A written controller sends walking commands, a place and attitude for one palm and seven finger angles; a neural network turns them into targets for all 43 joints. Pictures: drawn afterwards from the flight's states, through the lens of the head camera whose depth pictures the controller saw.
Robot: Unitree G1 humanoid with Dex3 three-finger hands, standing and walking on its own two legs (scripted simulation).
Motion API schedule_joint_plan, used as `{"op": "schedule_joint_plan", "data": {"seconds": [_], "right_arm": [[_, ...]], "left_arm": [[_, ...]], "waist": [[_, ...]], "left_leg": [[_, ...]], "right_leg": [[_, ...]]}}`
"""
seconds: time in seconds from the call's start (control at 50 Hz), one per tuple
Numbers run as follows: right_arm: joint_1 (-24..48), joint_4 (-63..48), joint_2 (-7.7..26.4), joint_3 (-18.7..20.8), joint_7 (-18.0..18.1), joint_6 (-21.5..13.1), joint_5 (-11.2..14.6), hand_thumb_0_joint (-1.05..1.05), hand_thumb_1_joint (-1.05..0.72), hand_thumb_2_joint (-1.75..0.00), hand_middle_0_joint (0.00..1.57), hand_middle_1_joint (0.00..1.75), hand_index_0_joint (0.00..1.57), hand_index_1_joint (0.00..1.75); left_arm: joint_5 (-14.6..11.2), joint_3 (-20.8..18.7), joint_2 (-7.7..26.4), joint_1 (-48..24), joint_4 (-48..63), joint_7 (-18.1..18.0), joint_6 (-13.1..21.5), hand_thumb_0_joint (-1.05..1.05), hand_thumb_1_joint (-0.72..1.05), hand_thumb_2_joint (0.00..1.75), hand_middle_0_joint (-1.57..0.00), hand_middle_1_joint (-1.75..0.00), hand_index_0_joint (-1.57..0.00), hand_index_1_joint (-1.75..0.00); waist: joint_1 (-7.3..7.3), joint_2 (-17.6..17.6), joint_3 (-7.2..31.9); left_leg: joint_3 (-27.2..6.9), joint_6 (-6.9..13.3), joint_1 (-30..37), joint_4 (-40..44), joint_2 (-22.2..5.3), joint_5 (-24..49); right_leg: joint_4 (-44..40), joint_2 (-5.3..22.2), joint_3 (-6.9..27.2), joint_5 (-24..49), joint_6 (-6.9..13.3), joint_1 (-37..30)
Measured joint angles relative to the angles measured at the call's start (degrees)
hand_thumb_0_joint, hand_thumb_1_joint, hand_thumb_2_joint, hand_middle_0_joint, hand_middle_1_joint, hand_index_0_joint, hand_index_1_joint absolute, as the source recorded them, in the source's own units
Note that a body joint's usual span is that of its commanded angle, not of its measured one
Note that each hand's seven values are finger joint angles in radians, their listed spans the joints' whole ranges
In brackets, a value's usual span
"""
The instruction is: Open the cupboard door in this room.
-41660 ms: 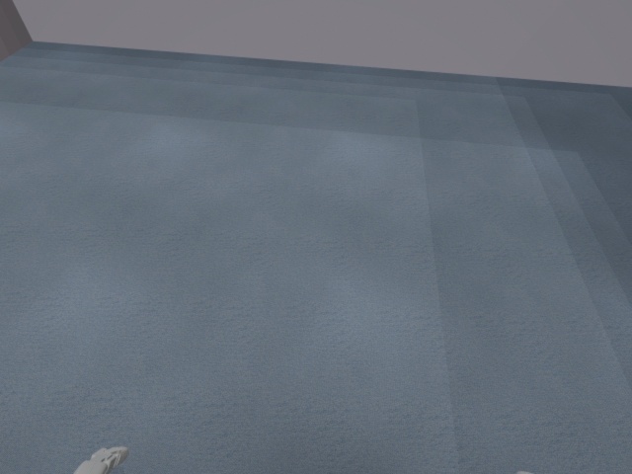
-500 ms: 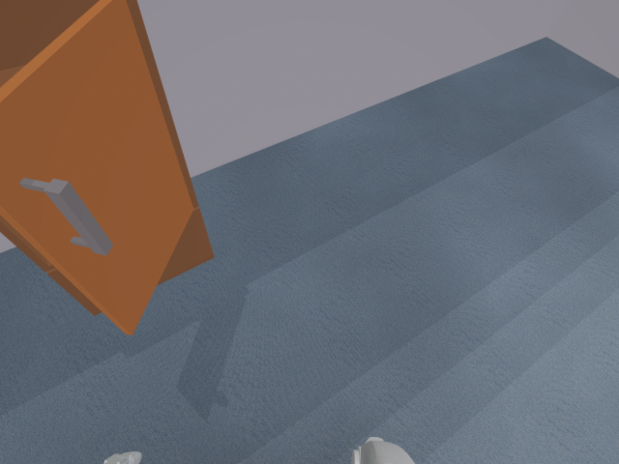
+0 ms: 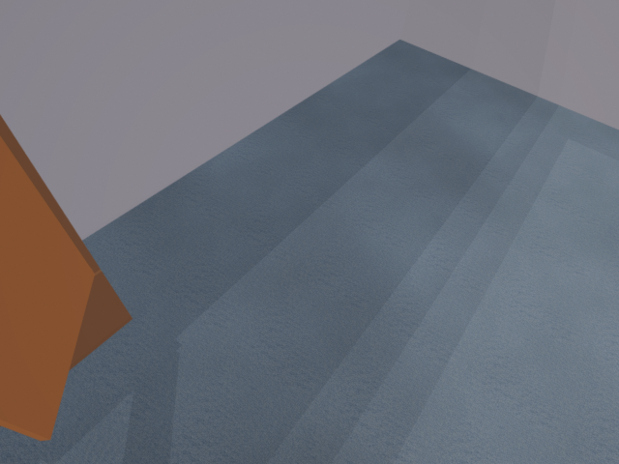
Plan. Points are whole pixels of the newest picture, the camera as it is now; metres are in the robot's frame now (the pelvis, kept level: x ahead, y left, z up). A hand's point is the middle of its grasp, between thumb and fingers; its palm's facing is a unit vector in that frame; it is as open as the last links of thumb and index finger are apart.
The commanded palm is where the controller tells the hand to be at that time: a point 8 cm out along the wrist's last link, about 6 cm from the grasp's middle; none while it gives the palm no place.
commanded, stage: walk to a spot facing it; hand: left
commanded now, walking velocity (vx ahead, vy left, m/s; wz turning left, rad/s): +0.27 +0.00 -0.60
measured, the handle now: out of the picture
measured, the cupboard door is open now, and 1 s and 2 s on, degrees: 45 45 45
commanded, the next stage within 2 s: turn to face it in 1.44 s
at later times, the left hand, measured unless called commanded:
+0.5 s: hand (285, 335) +0.35 +0.05 -0.17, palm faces -0.37 -0.91 -0.17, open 7.4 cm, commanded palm none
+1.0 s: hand (302, 332) +0.35 +0.02 -0.16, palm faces -0.34 -0.93 -0.18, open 7.3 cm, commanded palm none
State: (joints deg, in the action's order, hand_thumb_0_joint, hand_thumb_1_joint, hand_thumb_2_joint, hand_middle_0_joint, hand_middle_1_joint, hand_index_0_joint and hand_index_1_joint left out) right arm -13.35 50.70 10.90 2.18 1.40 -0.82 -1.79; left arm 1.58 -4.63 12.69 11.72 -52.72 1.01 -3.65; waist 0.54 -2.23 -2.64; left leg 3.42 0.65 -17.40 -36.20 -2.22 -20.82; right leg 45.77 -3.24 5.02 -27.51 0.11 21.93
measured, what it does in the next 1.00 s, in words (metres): walks ahead, turning right: right foot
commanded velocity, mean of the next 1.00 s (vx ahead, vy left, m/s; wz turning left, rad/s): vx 0.34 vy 0.00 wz -0.40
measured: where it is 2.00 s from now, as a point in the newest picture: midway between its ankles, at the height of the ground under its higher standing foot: (409, 323)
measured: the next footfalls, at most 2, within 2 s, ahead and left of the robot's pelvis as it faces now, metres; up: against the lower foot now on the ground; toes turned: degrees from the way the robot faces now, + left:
right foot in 0.48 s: +0.23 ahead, -0.16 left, +0.00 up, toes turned -26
left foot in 1.06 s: +0.55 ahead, -0.14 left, +0.00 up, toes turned -24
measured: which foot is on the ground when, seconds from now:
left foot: down 0.00-0.46, up 0.48-1.00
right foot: up 0.00-0.46, down 0.48-1.00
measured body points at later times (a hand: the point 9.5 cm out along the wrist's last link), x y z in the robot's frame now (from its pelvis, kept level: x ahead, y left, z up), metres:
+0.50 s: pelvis +0.14 -0.06 -0.02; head +0.20 -0.09 +0.43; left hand +0.37 +0.10 -0.15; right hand -0.05 -0.22 -0.15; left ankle +0.01 +0.10 -0.69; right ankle +0.20 -0.15 -0.73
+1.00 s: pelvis +0.36 -0.16 +0.00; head +0.40 -0.17 +0.45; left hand +0.37 +0.07 -0.15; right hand +0.40 -0.43 -0.13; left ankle +0.51 -0.10 -0.70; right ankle +0.20 -0.14 -0.73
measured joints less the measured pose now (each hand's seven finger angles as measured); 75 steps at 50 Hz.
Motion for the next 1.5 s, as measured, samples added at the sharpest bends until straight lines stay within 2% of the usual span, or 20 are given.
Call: {"op": "schedule_joint_plan", "data": {"seconds": [0.08,0.2,0.34,0.42,0.46,0.48,0.54,0.6,0.68,0.78,0.9,1.0,1.04,1.1,1.14,1.18,1.24,1.34,1.42,1.5], "right_arm": [[-4.24,0.74,-1.39,-1.16,0.32,-0.69,-0.42,0.01,-0.9,-0.89,0.2,0.3,0.2,0.3],[-9.45,3.54,-2.52,-1.67,0.89,-2.0,0.19,0.01,-0.9,-0.89,0.2,0.3,0.2,0.3],[-14.52,6.81,-3.05,-1.56,0.9,-2.17,-0.3,0.01,-0.9,-0.89,0.2,0.3,0.2,0.3],[-16.69,8.58,-2.85,-1.41,0.68,-1.72,-0.46,0.01,-0.9,-0.89,0.2,0.3,0.2,0.3],[-17.76,9.59,-2.9,-1.33,0.36,-1.18,-0.15,0.01,-0.9,-0.89,0.2,0.3,0.2,0.3],[-17.93,10.19,-3.12,-1.31,-0.01,-0.7,0.29,0.01,-0.9,-0.89,0.2,0.3,0.2,0.3],[-13.46,10.67,-3.18,-0.79,-0.67,1.24,1.19,0.01,-0.9,-0.89,0.2,0.3,0.2,0.3],[-7.73,8.42,-2.77,0.24,-0.71,1.14,0.84,0.01,-0.9,-0.89,0.2,0.3,0.2,0.3],[-0.88,4.32,-1.95,0.98,-0.85,0.25,0.25,0.01,-0.91,-0.89,0.2,0.3,0.2,0.3],[4.13,2.24,-0.82,1.28,-1.03,-0.21,0.19,0.01,-0.91,-0.89,0.2,0.3,0.2,0.3],[8.05,2.69,-0.31,1.14,-1.65,0.08,0.46,0.01,-0.91,-0.89,0.2,0.3,0.19,0.3],[10.91,2.87,-1.79,0.39,-2.13,-0.32,0.57,0.01,-0.91,-0.89,0.2,0.3,0.19,0.3],[11.2,2.63,-2.55,-0.14,-1.95,-1.42,0.39,0.01,-0.91,-0.89,0.2,0.3,0.2,0.3],[9.8,2.24,-3.44,-0.72,-1.36,-3.22,-0.17,0.01,-0.91,-0.89,0.2,0.3,0.2,0.3],[7.09,2.64,-3.73,-0.89,-0.96,-3.5,-0.08,0.0,-0.9,-0.89,0.2,0.3,0.2,0.3],[3.78,3.9,-3.74,-0.73,-0.36,-3.72,-0.07,0.0,-0.9,-0.89,0.2,0.3,0.2,0.3],[-0.73,6.06,-2.44,0.72,0.97,-4.18,0.5,-0.01,-0.94,-0.89,0.2,0.3,0.2,0.3],[-7.41,9.45,0.0,0.77,0.46,-3.03,0.28,-0.01,-0.94,-0.89,0.2,0.3,0.2,0.3],[-11.5,10.77,0.39,0.37,0.21,-2.4,0.01,0.0,-0.93,-0.89,0.2,0.3,0.2,0.3],[-14.72,11.78,-0.1,-0.25,0.05,-1.79,-0.21,0.0,-0.92,-0.89,0.2,0.3,0.2,0.3]], "left_arm": [[0.84,-0.9,1.08,-0.05,-0.47,1.69,0.51,0.01,0.91,0.9,-0.2,-0.3,-0.2,-0.3],[0.59,-0.85,1.22,-0.97,-0.44,2.07,1.18,0.0,0.91,0.9,-0.2,-0.3,-0.2,-0.3],[0.42,0.33,-0.81,-5.02,-1.46,2.55,0.51,0.0,0.91,0.9,-0.2,-0.3,-0.2,-0.3],[0.19,1.06,-2.09,-8.35,-0.5,2.64,1.34,0.01,0.91,0.9,-0.2,-0.3,-0.2,-0.3],[0.08,1.21,-2.24,-9.07,0.47,2.54,2.75,0.01,0.91,0.9,-0.2,-0.3,-0.2,-0.3],[0.1,1.15,-2.04,-9.03,0.95,2.35,3.82,0.0,0.91,0.9,-0.2,-0.3,-0.2,-0.3],[-0.84,0.81,-1.48,-7.8,1.12,0.79,5.63,0.0,0.91,0.9,-0.2,-0.3,-0.2,-0.3],[-1.01,0.93,-1.25,-4.78,-0.59,-0.39,5.3,0.0,0.91,0.9,-0.2,-0.3,-0.2,-0.3],[-0.71,0.56,-1.34,-0.2,-2.97,-1.15,5.94,-0.01,0.93,0.9,-0.2,-0.3,-0.2,-0.3],[-0.7,0.77,-2.09,5.15,-5.28,-0.93,7.23,0.0,0.93,0.9,-0.2,-0.3,-0.2,-0.3],[-0.6,1.94,-4.02,10.83,-7.41,-1.45,8.1,0.0,0.91,0.9,-0.2,-0.3,-0.2,-0.3],[-0.41,2.68,-4.93,14.72,-9.73,-2.0,7.86,0.0,0.91,0.9,-0.2,-0.3,-0.2,-0.3],[-0.6,2.7,-5.2,16.11,-11.08,-2.01,7.63,0.0,0.91,0.9,-0.2,-0.3,-0.2,-0.3],[-1.24,2.57,-5.4,15.91,-12.76,-1.61,6.65,0.0,0.9,0.9,-0.2,-0.3,-0.2,-0.3],[-0.79,2.19,-4.88,14.1,-12.61,-1.42,6.09,0.0,0.91,0.9,-0.2,-0.3,-0.2,-0.3],[-0.25,1.62,-4.12,11.28,-11.28,-0.95,5.53,0.01,0.91,0.9,-0.2,-0.3,-0.2,-0.3],[0.19,0.89,-3.05,6.75,-8.06,-0.54,4.94,0.01,0.91,0.9,-0.2,-0.3,-0.2,-0.3],[0.4,0.27,-1.55,-0.08,-4.29,0.31,4.19,0.0,0.91,0.9,-0.2,-0.3,-0.2,-0.3],[0.34,0.34,-0.49,-4.34,-3.09,0.88,3.62,0.0,0.91,0.9,-0.2,-0.3,-0.19,-0.3],[0.17,0.72,0.09,-7.49,-1.88,1.08,3.73,0.0,0.91,0.9,-0.2,-0.3,-0.19,-0.3]], "waist": [[-0.13,-0.56,0.35],[-0.32,-0.71,-0.41],[2.02,-0.01,-2.25],[3.47,1.6,-3.79],[3.4,2.2,-4.05],[2.79,1.88,-4.04],[2.12,1.06,-5.14],[2.11,0.75,-4.36],[1.54,1.21,-2.33],[-0.35,2.24,-0.25],[-3.18,2.55,0.18],[-4.88,0.8,-0.8],[-4.55,0.07,-1.06],[-3.54,-0.45,-1.18],[-3.07,-0.88,-0.83],[-2.62,-0.62,-0.58],[-2.19,-0.32,-0.39],[-1.04,0.29,-0.08],[1.07,0.72,-0.53],[2.9,1.81,-1.44]], "left_leg": [[2.93,0.95,5.37,6.66,-1.44,2.28],[8.43,0.34,11.98,13.39,-2.43,2.58],[14.35,-1.29,17.89,14.53,-2.53,-1.43],[16.92,-3.47,20.56,12.25,-3.91,-5.43],[17.51,-4.41,20.22,6.02,-5.84,-8.37],[17.05,-4.36,18.23,-1.14,-7.15,-9.02],[5.39,-3.47,5.47,-30.74,-5.95,-8.11],[0.19,-3.09,-5.52,-39.4,-5.58,-0.26],[-2.79,-3.46,-15.14,-33.23,-6.33,6.45],[-4.02,-4.11,-19.92,-25.21,-6.02,11.0],[-1.83,-3.71,-18.94,-16.2,-4.04,11.15],[1.25,-1.84,-13.77,-5.22,-0.61,8.57],[2.58,-0.27,-9.22,1.09,1.32,10.24],[3.8,2.86,-5.91,-0.47,1.35,8.02],[5.08,2.91,-2.68,0.49,1.33,5.21],[5.6,1.95,0.93,3.68,1.16,5.01],[6.7,2.08,5.95,8.9,1.02,5.26],[9.06,1.05,12.85,14.23,0.35,3.81],[11.32,-0.55,17.19,15.42,-0.23,0.81],[13.1,-3.03,19.86,12.68,-2.05,-4.15]], "right_leg": [[17.25,2.57,-4.79,6.3,-0.68,7.54],[22.94,5.6,-6.46,14.55,-1.17,14.31],[8.42,7.15,-10.47,16.07,-0.15,13.66],[-2.21,5.43,-12.95,12.39,2.45,9.55],[-7.1,3.69,-14.05,11.73,4.36,5.26],[-8.37,3.25,-14.03,13.65,5.69,3.69],[-5.36,1.75,-12.93,11.39,7.19,1.85],[-11.24,0.23,-11.6,12.04,6.83,-3.32],[-19.72,-1.36,-9.34,14.09,7.33,-8.75],[-25.73,-2.52,-7.24,13.65,7.3,-14.53],[-28.28,-2.96,-5.3,9.79,6.9,-21.05],[-28.03,-2.2,-3.27,4.89,6.02,-26.05],[-22.81,-1.78,-2.7,1.55,5.46,-26.03],[6.47,-1.29,-3.24,-0.35,3.99,-15.21],[22.04,0.58,-4.29,2.38,3.29,-7.05],[27.91,3.13,-5.51,6.29,2.37,-0.16],[25.65,6.44,-5.4,10.43,1.26,7.95],[9.82,9.68,-7.04,17.9,0.48,13.09],[-0.68,9.32,-9.5,20.23,1.0,11.84],[-6.85,6.71,-11.96,16.32,3.16,7.36]]}}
